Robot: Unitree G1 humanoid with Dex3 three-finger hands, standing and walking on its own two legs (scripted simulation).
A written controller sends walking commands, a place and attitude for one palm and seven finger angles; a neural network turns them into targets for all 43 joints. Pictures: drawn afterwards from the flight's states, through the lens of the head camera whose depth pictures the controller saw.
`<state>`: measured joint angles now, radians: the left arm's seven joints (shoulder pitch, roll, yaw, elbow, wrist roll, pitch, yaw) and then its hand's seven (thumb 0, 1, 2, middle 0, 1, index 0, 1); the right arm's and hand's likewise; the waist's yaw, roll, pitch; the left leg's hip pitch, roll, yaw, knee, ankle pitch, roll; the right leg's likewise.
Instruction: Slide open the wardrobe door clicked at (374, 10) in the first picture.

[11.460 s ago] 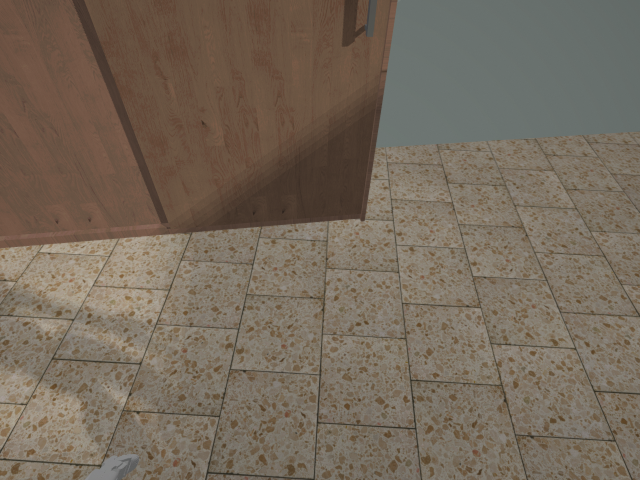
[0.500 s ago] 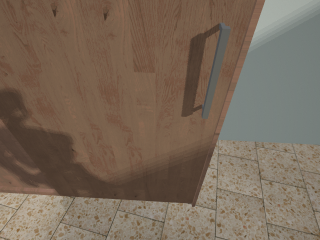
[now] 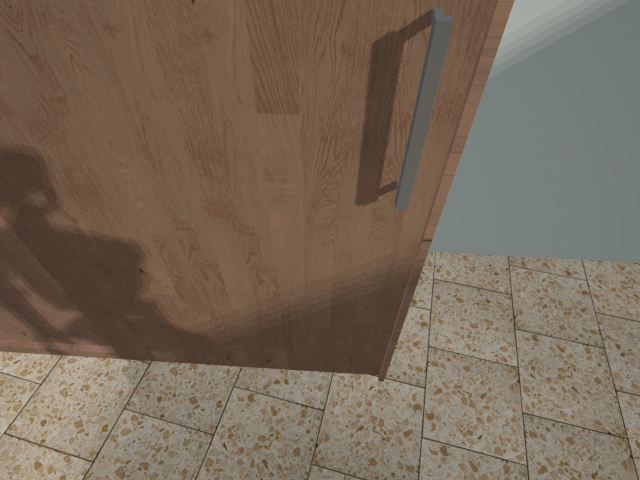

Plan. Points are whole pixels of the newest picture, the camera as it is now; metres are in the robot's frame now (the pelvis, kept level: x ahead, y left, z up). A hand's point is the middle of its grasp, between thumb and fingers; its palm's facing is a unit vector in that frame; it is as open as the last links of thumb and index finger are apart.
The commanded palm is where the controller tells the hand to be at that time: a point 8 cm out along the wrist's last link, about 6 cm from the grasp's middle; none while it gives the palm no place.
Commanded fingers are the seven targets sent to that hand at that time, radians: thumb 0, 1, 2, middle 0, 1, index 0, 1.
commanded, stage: look again from close up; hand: right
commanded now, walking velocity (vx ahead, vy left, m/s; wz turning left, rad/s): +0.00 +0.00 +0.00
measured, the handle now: (416, 123) +0.53 -0.09 +0.19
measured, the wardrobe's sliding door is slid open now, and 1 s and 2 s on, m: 0.00 0.00 0.00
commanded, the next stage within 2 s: shuffle to correct the standing spot in 0.18 s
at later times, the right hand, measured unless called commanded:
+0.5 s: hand out of the picture +0.02 -0.15 -0.17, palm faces -0.01 +0.98 -0.18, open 7.4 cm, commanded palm none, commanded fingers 0.00 -0.90 -0.90 0.20 0.30 0.20 0.30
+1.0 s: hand out of the picture +0.06 -0.16 -0.18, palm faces +0.04 +0.98 -0.22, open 7.4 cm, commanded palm none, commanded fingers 0.00 -0.90 -0.90 0.20 0.30 0.20 0.30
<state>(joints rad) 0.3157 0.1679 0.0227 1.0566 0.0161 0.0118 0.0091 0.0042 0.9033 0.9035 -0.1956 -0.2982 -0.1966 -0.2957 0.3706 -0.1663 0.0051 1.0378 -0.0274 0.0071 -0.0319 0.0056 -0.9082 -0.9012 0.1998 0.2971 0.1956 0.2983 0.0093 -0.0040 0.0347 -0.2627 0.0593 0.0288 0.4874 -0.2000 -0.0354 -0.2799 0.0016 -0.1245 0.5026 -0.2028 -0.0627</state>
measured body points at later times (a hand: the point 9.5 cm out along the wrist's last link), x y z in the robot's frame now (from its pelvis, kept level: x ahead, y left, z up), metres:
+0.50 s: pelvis +0.03 +0.01 +0.00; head +0.03 +0.02 +0.45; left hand +0.03 +0.24 -0.16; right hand +0.02 -0.21 -0.15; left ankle +0.04 +0.15 -0.73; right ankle +0.05 -0.08 -0.74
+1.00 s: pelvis +0.03 +0.02 +0.00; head +0.07 +0.02 +0.45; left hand +0.10 +0.27 -0.15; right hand +0.06 -0.21 -0.16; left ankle +0.04 +0.15 -0.74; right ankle +0.04 -0.09 -0.73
